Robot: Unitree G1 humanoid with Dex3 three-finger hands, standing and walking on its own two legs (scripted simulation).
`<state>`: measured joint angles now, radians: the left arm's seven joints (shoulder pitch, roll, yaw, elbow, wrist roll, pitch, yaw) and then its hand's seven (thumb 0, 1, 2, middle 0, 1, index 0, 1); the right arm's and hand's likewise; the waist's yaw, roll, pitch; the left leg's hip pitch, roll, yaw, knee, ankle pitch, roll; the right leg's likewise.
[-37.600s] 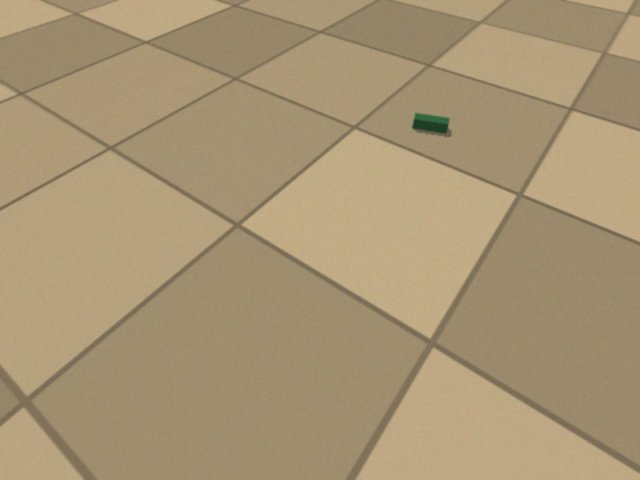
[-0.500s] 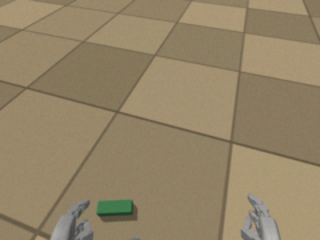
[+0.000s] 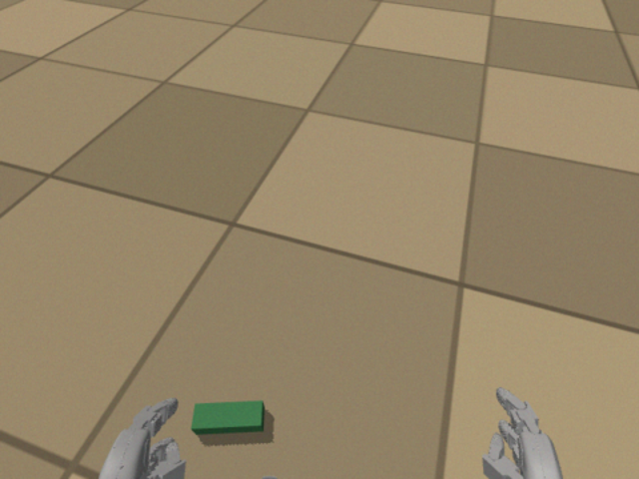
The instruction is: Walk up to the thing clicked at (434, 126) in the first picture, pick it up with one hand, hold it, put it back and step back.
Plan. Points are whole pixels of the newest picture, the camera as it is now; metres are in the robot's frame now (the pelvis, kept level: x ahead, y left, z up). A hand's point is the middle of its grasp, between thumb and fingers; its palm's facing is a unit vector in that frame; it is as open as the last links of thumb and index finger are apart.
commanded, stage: home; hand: left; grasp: from above
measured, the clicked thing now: (229, 417) +0.40 +0.26 -0.69
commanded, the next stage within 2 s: stand in 0.16 s
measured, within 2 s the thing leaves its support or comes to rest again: neither
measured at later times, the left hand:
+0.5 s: hand out of the picture +0.12 +0.23 -0.10, palm faces +0.02 -0.94 -0.34, open 7.4 cm
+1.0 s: hand out of the picture +0.02 +0.25 -0.10, palm faces +0.04 -0.95 -0.32, open 7.4 cm
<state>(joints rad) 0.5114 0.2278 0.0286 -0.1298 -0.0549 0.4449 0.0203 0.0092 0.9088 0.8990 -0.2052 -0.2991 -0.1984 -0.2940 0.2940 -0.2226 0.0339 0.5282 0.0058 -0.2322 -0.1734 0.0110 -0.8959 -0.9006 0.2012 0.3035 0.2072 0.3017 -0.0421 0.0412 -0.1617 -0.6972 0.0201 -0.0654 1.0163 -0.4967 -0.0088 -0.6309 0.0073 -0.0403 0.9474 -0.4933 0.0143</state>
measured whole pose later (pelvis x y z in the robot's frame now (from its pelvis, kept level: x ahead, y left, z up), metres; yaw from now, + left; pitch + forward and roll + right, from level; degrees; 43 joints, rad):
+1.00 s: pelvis -0.02 +0.02 +0.06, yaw +0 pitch -5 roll +0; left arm 0.19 0.28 0.04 1.11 0.03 0.02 0.03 0.00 0.91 0.90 -0.21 -0.30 -0.20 -0.30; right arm 0.16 -0.27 -0.03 1.09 -0.03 0.00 -0.02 0.00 -0.90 -0.90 0.20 0.30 0.21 0.30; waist 0.02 0.00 0.07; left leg -0.12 -0.04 -0.02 0.41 -0.19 0.03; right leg -0.09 -0.06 0.00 0.40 -0.21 0.05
